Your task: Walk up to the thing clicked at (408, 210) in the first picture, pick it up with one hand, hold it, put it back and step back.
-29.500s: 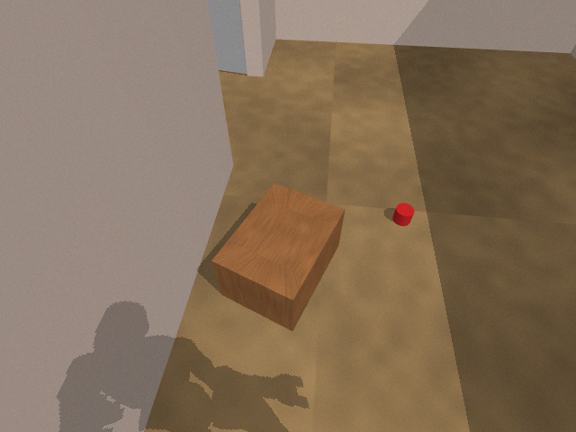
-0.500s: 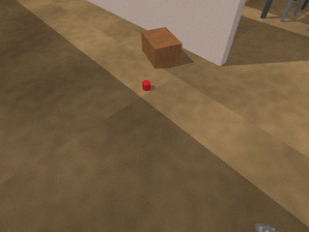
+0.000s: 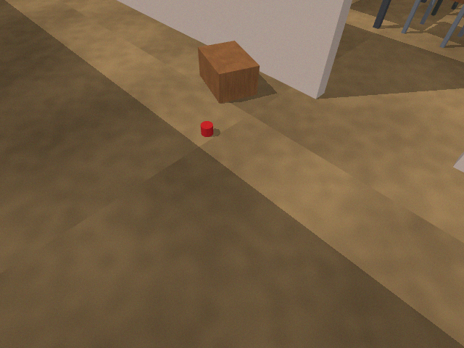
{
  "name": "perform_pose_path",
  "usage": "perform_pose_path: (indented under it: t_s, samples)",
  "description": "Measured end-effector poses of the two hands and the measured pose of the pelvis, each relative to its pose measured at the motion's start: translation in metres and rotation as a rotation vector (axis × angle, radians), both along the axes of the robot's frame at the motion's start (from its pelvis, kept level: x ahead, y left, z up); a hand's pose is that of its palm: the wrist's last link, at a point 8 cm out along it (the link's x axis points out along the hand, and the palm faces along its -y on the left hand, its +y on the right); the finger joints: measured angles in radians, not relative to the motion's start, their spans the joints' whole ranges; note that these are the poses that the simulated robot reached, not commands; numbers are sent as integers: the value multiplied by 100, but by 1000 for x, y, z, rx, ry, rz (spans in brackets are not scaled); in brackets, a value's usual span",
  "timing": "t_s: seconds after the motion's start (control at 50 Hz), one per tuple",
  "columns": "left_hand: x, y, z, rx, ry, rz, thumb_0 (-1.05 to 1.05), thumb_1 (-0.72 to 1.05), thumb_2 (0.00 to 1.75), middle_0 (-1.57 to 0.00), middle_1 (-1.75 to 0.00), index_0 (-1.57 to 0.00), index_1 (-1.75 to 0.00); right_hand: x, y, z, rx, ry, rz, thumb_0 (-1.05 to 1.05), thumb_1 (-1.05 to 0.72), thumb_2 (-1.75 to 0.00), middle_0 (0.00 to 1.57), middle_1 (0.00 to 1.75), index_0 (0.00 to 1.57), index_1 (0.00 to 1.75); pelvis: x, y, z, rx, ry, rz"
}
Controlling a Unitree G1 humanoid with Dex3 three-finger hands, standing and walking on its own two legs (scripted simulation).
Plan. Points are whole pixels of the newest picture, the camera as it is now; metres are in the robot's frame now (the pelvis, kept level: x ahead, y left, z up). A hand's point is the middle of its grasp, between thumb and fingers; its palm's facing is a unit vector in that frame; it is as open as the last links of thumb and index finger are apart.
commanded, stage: stand
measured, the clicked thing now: (207, 129) +1.50 +0.18 -0.75
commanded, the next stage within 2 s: none
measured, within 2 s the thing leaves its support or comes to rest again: neither
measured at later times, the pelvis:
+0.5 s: pelvis -0.01 -0.01 +0.00, yaw -1 degrees
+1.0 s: pelvis +0.01 -0.02 +0.00, yaw -1 degrees
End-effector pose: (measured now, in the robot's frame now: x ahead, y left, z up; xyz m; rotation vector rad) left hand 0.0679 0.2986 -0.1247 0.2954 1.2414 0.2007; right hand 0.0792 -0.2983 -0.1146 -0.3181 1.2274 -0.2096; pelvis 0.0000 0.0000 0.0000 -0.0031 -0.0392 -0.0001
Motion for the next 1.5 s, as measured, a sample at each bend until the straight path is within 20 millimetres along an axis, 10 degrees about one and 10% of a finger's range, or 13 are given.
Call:
perform_pose_path:
  t_s: [0.66, 1.5]
  samples:
    - [-6, -14, 4, 12, 16, -13, 0, 91, 90, -20, -30, -21, -29, -27, -14, -6, 13, 44, -29, 0, -91, -90, 21, 30, 20, 30, -2, -14, 1, 3, 2, -16]
    - [26, -19, 8, 17, -12, -29, 0, 91, 90, -20, -30, -21, -29, 6, -19, -3, 6, 3, -7, 0, -91, -90, 21, 30, 20, 30, 18, -18, 2, 3, 4, -24]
